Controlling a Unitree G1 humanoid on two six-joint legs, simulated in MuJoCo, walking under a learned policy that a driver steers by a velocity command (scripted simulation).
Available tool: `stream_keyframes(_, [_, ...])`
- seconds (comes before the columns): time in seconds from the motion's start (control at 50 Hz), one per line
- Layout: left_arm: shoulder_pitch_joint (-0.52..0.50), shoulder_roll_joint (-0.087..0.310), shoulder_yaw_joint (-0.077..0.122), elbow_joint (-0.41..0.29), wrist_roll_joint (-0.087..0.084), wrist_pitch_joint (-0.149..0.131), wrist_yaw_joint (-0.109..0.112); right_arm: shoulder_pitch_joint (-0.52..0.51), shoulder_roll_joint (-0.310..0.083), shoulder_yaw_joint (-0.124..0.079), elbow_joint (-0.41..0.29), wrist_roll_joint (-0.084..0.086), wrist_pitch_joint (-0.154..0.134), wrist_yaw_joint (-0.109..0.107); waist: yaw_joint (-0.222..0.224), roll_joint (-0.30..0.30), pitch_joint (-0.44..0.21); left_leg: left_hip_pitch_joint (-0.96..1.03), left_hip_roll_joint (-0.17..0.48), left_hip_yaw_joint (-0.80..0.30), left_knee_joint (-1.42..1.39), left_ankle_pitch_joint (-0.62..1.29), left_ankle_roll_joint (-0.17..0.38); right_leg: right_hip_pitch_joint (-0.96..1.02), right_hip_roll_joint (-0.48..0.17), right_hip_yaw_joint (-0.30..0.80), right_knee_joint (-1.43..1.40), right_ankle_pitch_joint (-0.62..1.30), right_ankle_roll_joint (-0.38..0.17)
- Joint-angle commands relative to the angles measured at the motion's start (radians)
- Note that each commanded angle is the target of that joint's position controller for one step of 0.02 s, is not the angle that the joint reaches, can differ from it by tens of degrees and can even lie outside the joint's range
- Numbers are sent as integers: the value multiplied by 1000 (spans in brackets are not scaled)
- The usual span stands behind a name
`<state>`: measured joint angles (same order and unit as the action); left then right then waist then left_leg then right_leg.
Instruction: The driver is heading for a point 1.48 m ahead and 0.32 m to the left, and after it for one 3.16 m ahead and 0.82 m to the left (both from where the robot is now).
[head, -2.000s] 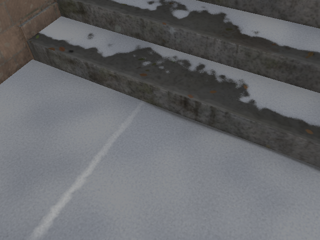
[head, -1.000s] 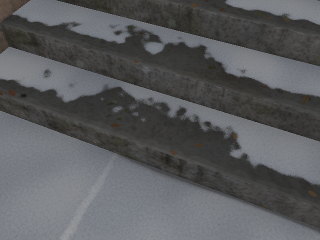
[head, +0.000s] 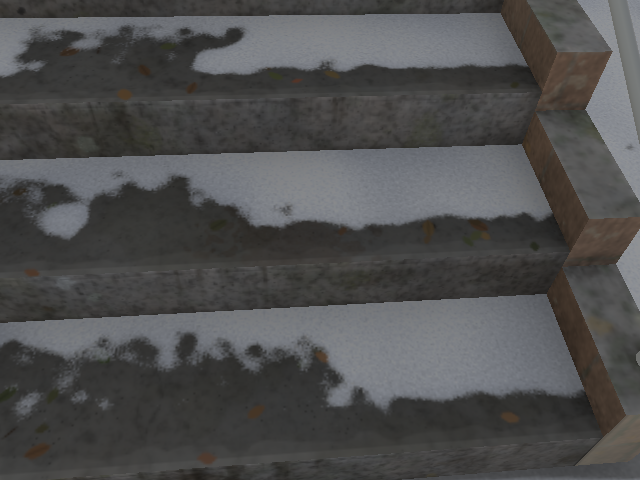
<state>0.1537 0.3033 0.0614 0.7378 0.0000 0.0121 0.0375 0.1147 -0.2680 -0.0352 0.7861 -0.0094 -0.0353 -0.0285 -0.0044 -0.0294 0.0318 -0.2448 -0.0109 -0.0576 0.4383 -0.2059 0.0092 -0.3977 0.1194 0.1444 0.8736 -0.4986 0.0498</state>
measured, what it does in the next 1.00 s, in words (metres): steps on the spot: right foot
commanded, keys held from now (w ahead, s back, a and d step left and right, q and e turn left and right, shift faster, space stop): no key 0.60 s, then w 0.40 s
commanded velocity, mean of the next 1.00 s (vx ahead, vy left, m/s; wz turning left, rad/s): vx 0.11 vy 0.00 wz -0.04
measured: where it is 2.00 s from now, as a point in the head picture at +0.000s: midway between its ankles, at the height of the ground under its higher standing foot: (307, 373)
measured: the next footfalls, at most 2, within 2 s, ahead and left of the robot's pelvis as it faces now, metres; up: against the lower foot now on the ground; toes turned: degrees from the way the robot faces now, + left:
right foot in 0.18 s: +0.03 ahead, -0.14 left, +0.00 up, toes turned +3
right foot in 1.20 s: +0.31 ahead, -0.15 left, +0.00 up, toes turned +0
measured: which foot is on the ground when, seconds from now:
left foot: down 0.00-1.00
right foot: up 0.00-0.16, down 0.18-0.84, up 0.86-1.00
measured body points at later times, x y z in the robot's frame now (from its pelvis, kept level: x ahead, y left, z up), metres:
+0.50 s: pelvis +0.00 -0.02 +0.00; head +0.01 -0.03 +0.44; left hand +0.12 +0.23 -0.13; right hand +0.11 -0.30 -0.14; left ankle +0.02 +0.12 -0.74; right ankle -0.01 -0.15 -0.74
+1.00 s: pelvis +0.09 -0.01 +0.00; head +0.10 +0.00 +0.45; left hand +0.20 +0.26 -0.13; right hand +0.03 -0.27 -0.13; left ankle +0.02 +0.11 -0.74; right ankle +0.08 -0.13 -0.68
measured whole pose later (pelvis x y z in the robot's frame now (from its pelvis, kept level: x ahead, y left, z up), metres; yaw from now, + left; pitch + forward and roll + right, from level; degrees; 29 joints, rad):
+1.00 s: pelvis +0.09 -0.01 +0.00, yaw +0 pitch +0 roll +0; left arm 0.18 0.28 0.05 0.96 -0.03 -0.09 0.00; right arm 0.42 -0.24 -0.03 1.07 0.01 -0.09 -0.01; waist -0.05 -0.02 0.00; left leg -0.03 -0.01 -0.03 0.30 -0.27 0.02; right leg -0.45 -0.02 -0.01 0.96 -0.35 -0.05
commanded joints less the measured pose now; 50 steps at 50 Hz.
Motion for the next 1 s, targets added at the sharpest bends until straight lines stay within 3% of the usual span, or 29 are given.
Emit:
stream_keyframes(0.02, [59, 63, 24, -21, -1, 9, 3, -72, -136, -25, -47, 7, -4, -1, 34, 155, -65, 101, 228, -192, -99, 390, 178, -43, -80, -27, 48, 11, 57])
stream_keyframes(0.06, [11, 19, 6, -26, 0, 2, -2, -69, -133, -22, -33, -1, 9, 1, 8, 194, -80, 96, 185, -143, -86, 415, 174, 43, -98, -91, -115, 47, 65])
stream_keyframes(0.1, [-17, 29, 6, -22, -6, -5, -6, -30, -152, -24, -13, -1, 17, 3, -18, 209, -103, 133, 194, -165, -71, 423, 188, 100, -103, -106, -262, 120, 57])
stream_keyframes(0.14, [16, 45, 11, 6, -6, -8, -9, -35, -154, -19, -3, 11, 17, 8, 9, 198, -101, 118, 181, -165, -55, 369, 170, 204, -97, -128, -489, 307, 26])
stream_keyframes(0.16, [5, 66, 13, 7, 3, -8, -8, -4, -143, -13, 10, 12, 10, 13, 4, 179, -96, 85, 171, -168, -64, 313, 137, 269, -113, -99, -562, 392, 4])
stream_keyframes(0.18, [3, 114, 19, -1, 16, -4, 1, 13, -141, -7, 18, 4, -5, 20, -1, 143, -121, 29, 162, -160, -71, 236, 89, 364, -174, -39, -543, 486, -20])
stream_keyframes(0.2, [-10, 171, 31, 6, 11, 3, 5, 45, -133, -5, 18, -11, -19, 32, -47, 26, -140, -1, 100, -89, -65, 143, 45, 384, -211, -11, -448, 584, -65])
stream_keyframes(0.22, [-8, 128, 25, 20, 4, 5, -4, 15, -127, -3, 31, -14, -23, 33, -20, -5, -143, 39, 52, -28, -55, 44, 3, 323, -192, -28, -437, 471, -96])
stream_keyframes(0.24, [-13, 85, 12, 22, 8, 2, -10, -23, -129, -2, 34, -11, -20, 30, -1, 8, -112, 41, 40, -14, -35, 25, -17, 286, -183, -25, -455, 408, -96])
stream_keyframes(0.26, [-16, 73, 6, 33, 16, -2, -12, -36, -118, -1, 39, -5, -15, 25, 0, -3, -91, 37, 39, -11, -26, 31, -18, 261, -177, -26, -467, 387, -85])
stream_keyframes(0.3, [-17, 71, 1, 51, 16, -15, -13, -23, -116, 1, 55, -2, 0, 14, -7, -30, -47, 29, 36, -9, -19, 56, -15, 226, -170, -28, -473, 396, -71])
stream_keyframes(0.4, [-5, 72, -10, 94, 12, -31, -11, -3, -117, -1, 103, -4, 12, 4, -11, -23, -20, 45, 33, -7, -17, 57, -24, 191, -165, -27, -481, 366, -71])
stream_keyframes(0.6, [1, 68, -28, 165, 7, -42, -13, 17, -122, -3, 183, -1, 19, -6, -8, 17, -24, 63, 33, -6, -25, 74, -38, 194, -155, -36, -490, 368, -81])
stream_keyframes(0.62, [15, 61, -31, 179, 8, -40, -12, 32, -111, 1, 196, -1, 20, -8, -8, 11, -46, 73, 21, 9, -24, 15, -39, 202, -148, -40, -506, 277, -83])
stream_keyframes(0.64, [33, 60, -34, 201, 29, -27, -11, 52, -87, 10, 216, -11, 39, 8, -6, -18, -29, 81, 53, -30, -44, -4, -24, 190, -190, 24, -567, 183, -93])
stream_keyframes(0.68, [42, 110, -15, 214, 25, -10, -12, 49, -94, 5, 215, -17, 46, 18, 0, -57, 16, 19, -3, 29, 38, -169, -6, 181, -193, 68, -607, -81, -130])
stream_keyframes(0.72, [65, 129, -3, 223, 21, -1, -16, 44, -85, 6, 205, -27, 41, 26, 11, -104, 59, -69, -27, 71, 119, -246, 10, 177, -250, 153, -666, -255, -178])
stream_keyframes(0.74, [88, 126, 2, 231, 17, -2, -18, 55, -70, 9, 205, -35, 35, 31, 11, -119, 77, -99, -22, 86, 150, -248, 22, 183, -287, 196, -680, -305, -202])
stream_keyframes(0.78, [92, 113, 5, 238, 16, -9, -23, 72, -53, 12, 201, -33, 15, 33, -1, -117, 102, -47, -2, 92, 138, -211, 47, 123, -310, 220, -678, -296, -221])
stream_keyframes(0.8, [63, 102, 5, 231, 15, -14, -27, 121, -43, 14, 216, -29, 4, 33, -30, -104, 101, 32, 0, 85, 77, -200, 63, 76, -286, 185, -641, -258, -210])
stream_keyframes(0.82, [-24, 95, 3, 203, 17, -18, -26, 186, -71, 6, 236, -20, -6, 30, -72, -55, 109, 73, 11, 36, -5, -234, 82, 44, -223, 95, -567, -180, -181])
stream_keyframes(0.84, [-78, 47, -9, 170, 12, -30, -29, 266, -124, -9, 261, -19, -16, 23, -95, 96, 115, 159, 98, -162, -144, -366, 124, -56, -132, -18, -386, -66, -144])
stream_keyframes(0.86, [-110, 4, -18, 143, 23, -47, -36, 388, -206, -36, 303, -13, -19, 17, -126, 293, 113, 296, 250, -437, -302, -480, 189, -212, -49, -154, -151, 16, -111])
stream_keyframes(0.88, [-131, 42, -11, 124, 43, -60, -39, 424, -214, -42, 319, -18, -18, 17, -129, 287, 153, 328, 351, -570, -334, -385, 234, -332, -68, -135, -8, -59, -120])
stream_keyframes(0.9, [-106, 69, -2, 124, -49, -99, -26, 359, -195, -35, 275, 32, -60, 13, -91, 198, 122, 346, 365, -575, -290, -257, 257, -370, -118, -58, 127, -32, -103])
stream_keyframes(0.92, [-62, 65, -4, 145, -63, -119, -29, 318, -165, -30, 260, 38, -81, 15, -58, 155, 81, 400, 350, -499, -277, -159, 241, -402, -155, -55, 173, 29, -111])
stream_keyframes(0.96, [-83, 60, -1, 144, -35, -134, -36, 305, -124, -23, 249, 26, -84, 18, -53, 105, 62, 419, 314, -350, -293, -13, 196, -428, -206, -88, 144, 147, -107])
stream_keyframes(1.0, [-145, 18, -11, 117, -21, -136, -48, 319, -85, -13, 246, 19, -67, 14, -62, 118, 60, 362, 251, -223, -313, 119, 175, -372, -200, -144, 38, 217, -78])
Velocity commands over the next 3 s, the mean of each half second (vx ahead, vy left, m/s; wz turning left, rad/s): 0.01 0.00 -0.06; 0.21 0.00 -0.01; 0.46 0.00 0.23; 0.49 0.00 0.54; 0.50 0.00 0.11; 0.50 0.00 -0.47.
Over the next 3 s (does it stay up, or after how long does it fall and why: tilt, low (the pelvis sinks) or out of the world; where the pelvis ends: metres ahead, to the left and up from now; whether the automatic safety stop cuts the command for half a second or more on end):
stays up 1.17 0.40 0.42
